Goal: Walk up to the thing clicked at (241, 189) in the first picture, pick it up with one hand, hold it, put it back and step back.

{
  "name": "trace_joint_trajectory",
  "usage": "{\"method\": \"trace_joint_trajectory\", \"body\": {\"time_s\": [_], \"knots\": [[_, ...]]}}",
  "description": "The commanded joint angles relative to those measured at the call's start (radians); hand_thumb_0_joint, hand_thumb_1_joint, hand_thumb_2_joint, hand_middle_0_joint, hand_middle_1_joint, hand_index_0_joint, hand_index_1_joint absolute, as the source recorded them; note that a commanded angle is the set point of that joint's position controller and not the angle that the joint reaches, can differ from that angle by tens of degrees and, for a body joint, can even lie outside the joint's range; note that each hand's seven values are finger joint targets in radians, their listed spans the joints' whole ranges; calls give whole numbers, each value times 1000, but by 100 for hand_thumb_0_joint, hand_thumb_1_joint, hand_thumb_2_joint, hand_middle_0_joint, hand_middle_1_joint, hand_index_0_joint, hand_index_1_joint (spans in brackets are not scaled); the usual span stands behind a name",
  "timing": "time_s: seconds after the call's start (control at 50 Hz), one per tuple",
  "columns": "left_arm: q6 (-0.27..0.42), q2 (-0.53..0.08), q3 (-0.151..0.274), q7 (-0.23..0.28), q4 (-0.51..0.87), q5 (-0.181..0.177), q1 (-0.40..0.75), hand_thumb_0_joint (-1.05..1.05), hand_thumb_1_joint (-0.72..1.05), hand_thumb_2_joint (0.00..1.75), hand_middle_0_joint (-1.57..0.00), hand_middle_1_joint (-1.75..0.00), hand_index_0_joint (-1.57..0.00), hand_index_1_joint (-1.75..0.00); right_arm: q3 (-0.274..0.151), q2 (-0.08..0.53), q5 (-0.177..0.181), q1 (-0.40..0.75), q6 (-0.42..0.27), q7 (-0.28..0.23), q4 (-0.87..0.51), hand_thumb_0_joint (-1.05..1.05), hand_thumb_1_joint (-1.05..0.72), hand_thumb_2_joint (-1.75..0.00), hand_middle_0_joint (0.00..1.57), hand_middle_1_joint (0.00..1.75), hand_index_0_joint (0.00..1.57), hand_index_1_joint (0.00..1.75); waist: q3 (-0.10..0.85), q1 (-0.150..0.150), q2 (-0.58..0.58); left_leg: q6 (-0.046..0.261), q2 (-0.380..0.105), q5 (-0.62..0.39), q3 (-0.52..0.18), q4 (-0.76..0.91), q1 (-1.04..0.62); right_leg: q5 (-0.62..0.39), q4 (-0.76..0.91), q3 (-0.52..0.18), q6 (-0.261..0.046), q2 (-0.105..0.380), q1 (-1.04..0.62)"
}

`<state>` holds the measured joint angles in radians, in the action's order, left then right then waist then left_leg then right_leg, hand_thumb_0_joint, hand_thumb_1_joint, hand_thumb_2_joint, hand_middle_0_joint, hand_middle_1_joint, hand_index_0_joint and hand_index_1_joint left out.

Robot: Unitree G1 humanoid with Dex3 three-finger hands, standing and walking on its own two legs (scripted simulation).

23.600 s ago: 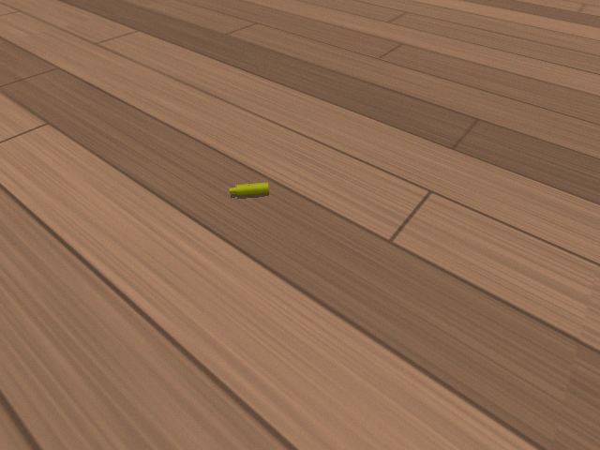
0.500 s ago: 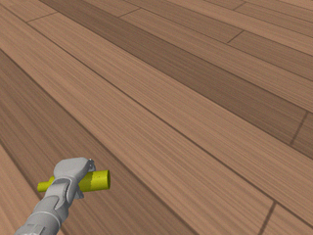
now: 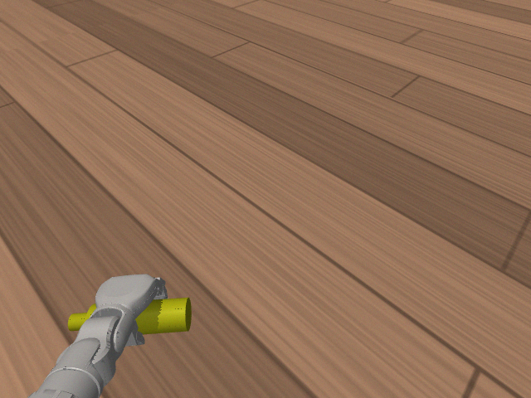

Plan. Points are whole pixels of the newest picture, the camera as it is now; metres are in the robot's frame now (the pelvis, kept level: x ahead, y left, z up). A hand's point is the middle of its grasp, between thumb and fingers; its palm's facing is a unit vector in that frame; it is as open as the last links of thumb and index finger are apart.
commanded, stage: hold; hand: left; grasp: from above
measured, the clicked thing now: (131, 318) +0.31 +0.24 -0.09
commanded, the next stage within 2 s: crouch in 1.54 s
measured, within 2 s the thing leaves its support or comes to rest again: neither
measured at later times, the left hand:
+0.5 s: hand (128, 330) +0.28 +0.22 -0.05, palm faces -0.48 -0.04 -0.88, open 8.7 cm
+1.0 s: hand (126, 335) +0.26 +0.21 -0.03, palm faces -0.46 -0.04 -0.89, open 8.7 cm
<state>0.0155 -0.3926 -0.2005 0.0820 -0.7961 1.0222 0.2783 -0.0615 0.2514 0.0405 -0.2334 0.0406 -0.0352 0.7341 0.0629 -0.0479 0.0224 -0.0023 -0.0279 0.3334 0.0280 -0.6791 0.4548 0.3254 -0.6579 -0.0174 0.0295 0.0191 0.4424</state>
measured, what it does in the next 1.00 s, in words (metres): stands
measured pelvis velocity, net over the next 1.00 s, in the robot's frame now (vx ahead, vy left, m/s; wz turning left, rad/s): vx -0.02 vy -0.01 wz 0.00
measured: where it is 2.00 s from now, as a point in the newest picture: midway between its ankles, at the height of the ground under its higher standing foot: outside the picture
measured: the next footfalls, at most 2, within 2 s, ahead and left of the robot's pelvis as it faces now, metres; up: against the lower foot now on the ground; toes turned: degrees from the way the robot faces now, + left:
none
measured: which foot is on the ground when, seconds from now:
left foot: down 0.00-1.00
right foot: down 0.00-1.00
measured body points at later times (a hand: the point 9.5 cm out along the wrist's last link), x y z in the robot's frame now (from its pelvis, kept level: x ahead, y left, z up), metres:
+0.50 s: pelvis -0.01 +0.00 +0.01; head +0.00 -0.01 +0.46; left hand +0.30 +0.22 +0.00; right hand +0.11 -0.27 -0.11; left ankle +0.00 +0.12 -0.72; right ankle +0.00 -0.14 -0.72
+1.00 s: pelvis -0.02 -0.01 +0.01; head -0.02 -0.02 +0.46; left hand +0.28 +0.21 +0.02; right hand +0.12 -0.27 -0.10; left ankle +0.00 +0.12 -0.72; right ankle +0.00 -0.14 -0.72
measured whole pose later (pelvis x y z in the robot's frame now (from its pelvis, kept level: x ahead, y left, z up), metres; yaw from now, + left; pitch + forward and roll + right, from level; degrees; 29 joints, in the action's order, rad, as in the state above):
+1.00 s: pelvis -0.02 -0.01 +0.01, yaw +0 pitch +0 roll +0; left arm 0.04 -0.41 -0.22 -0.02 -0.67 1.00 0.23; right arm -0.04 0.25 0.05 -0.18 0.06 -0.05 0.71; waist 0.01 -0.01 0.04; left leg -0.01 -0.03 0.24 0.03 -0.54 0.31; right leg 0.24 -0.54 -0.02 0.02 0.02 0.31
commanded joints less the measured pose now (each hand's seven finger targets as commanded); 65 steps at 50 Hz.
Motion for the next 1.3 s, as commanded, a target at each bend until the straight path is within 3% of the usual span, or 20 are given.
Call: {"method": "trace_joint_trajectory", "body": {"time_s": [0.0,0.16,0.3,0.36,0.52,0.62,0.7,0.84,0.9,0.98,1.04,1.1,1.14,1.18,1.24,1.28], "knots": [[4,-215,91,27,234,-1,338,0,62,76,-99,-62,-100,-61,-46,155,1,12,-29,-9,-120,0,-89,-90,20,30,20,30,277,10,30,-1,40,-353,-10,79,-225,-306,99,17,-31,-44,-88],[14,-240,109,23,288,6,357,0,60,74,-97,-61,-98,-61,-42,157,1,29,-22,-11,-139,0,-89,-90,20,30,20,30,294,18,47,-1,40,-369,-7,99,-250,-316,114,17,-32,-46,-127],[11,-243,116,25,286,1,355,0,59,74,-95,-63,-96,-62,-41,158,3,46,-20,-12,-145,0,-89,-90,20,30,20,30,248,20,37,4,41,-293,-4,132,-244,-256,147,16,-31,-44,-131],[10,-221,98,9,274,-1,329,0,58,74,-95,-64,-96,-63,-38,155,4,60,-20,-12,-150,0,-89,-90,20,30,20,30,241,24,34,3,35,-277,-8,147,-261,-232,157,18,-35,-46,-120],[27,-229,99,-22,313,-17,329,0,60,71,-95,-67,-97,-64,-27,150,6,86,-22,-17,-161,0,-90,-90,20,30,20,30,210,27,24,7,34,-227,-11,176,-260,-189,181,19,-35,-46,-134],[34,-241,110,-18,329,-14,330,0,61,70,-95,-68,-98,-65,-22,145,8,111,-26,-19,-170,0,-90,-90,20,30,20,30,201,39,42,4,38,-196,-9,191,-265,-154,196,17,-37,-43,-131],[30,-241,107,-14,336,-14,347,0,61,71,-94,-70,-97,-67,-19,147,8,118,-31,-20,-167,0,-90,-90,20,30,20,30,195,31,31,4,36,-174,-9,197,-270,-135,204,16,-35,-43,-130],[21,-255,118,-27,353,-16,337,0,63,74,-97,-69,-99,-67,-17,145,10,127,-32,-24,-165,0,-90,-90,20,30,20,30,221,42,27,8,40,-211,-4,203,-291,-172,208,14,-33,-40,-160],[22,-238,100,-42,376,-26,370,0,65,73,-97,-72,-100,-68,-12,139,9,136,-31,-26,-165,0,-90,-90,20,30,20,30,208,35,18,12,41,-196,-1,208,-291,-164,220,10,-29,-38,-159],[28,-248,114,-64,374,-32,314,0,65,72,-97,-71,-100,-67,-10,141,11,152,-30,-26,-181,0,-90,-90,20,30,20,30,181,52,19,10,40,-162,-4,227,-277,-122,231,12,-34,-39,-163],[31,-227,91,-77,389,-28,324,0,66,72,-97,-72,-100,-68,-6,133,10,155,-30,-28,-178,0,-90,-90,20,30,20,30,188,41,29,10,39,-197,-4,227,-301,-156,227,12,-35,-40,-163],[34,-245,115,-73,388,-31,307,0,66,72,-97,-71,-100,-68,-7,135,11,150,-26,-32,-176,0,-90,-90,20,30,20,30,193,42,10,13,42,-216,-1,223,-302,-176,229,10,-31,-39,-174],[37,-231,104,-70,393,-34,328,0,66,75,-98,-71,-101,-68,-6,133,9,149,-25,-31,-176,0,-90,-90,20,30,20,30,191,37,17,12,41,-210,-2,227,-311,-171,231,11,-33,-39,-170],[40,-266,128,-59,400,-31,356,0,67,74,-98,-73,-101,-70,-6,136,9,155,-25,-34,-174,0,-90,-90,20,30,20,30,209,44,33,9,41,-214,-2,226,-318,-171,230,12,-33,-41,-170],[36,-263,127,-37,420,-21,363,0,65,75,-98,-72,-101,-69,-2,133,9,164,-26,-35,-175,0,-90,-90,20,30,20,30,224,47,33,10,46,-217,3,223,-321,-172,234,10,-33,-37,-178],[25,-229,102,-28,400,-15,358,0,66,75,-98,-72,-101,-69,-4,130,8,156,-26,-33,-169,0,-90,-90,20,30,20,30,215,41,27,8,42,-230,0,224,-325,-187,229,15,-34,-40,-173]]}}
